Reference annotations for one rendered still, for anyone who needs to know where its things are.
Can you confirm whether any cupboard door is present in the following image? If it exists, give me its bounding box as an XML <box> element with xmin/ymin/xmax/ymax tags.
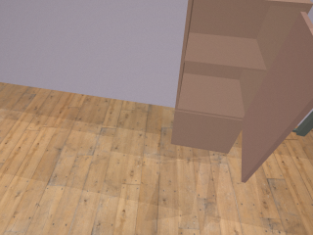
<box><xmin>241</xmin><ymin>12</ymin><xmax>313</xmax><ymax>183</ymax></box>

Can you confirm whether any handle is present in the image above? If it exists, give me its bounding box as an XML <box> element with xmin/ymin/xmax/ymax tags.
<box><xmin>292</xmin><ymin>111</ymin><xmax>313</xmax><ymax>137</ymax></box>

